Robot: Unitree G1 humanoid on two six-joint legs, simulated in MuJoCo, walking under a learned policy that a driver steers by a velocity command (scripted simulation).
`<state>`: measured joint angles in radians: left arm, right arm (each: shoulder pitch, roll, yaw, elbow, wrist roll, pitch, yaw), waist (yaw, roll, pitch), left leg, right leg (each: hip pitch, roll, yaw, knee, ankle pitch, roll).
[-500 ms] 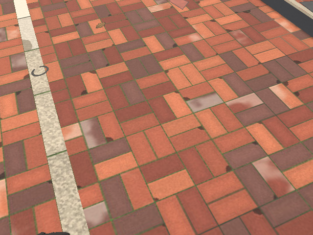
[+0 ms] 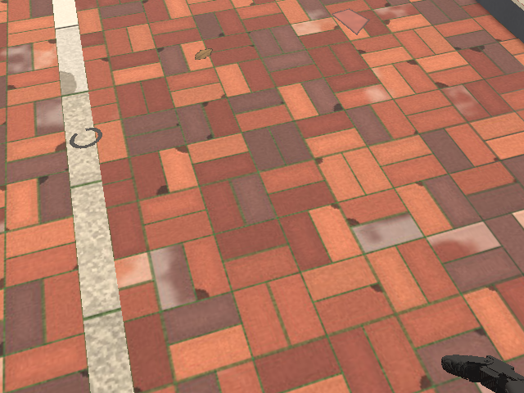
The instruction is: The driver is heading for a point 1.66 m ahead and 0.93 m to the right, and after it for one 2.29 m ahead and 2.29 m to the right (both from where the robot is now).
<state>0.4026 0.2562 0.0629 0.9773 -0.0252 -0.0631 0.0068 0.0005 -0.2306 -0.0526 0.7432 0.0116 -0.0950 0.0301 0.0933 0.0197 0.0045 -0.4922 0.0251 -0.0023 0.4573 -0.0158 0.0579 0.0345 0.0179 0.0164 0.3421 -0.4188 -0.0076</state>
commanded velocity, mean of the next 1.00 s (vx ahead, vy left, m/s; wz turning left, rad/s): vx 0.50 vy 0.00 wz -0.51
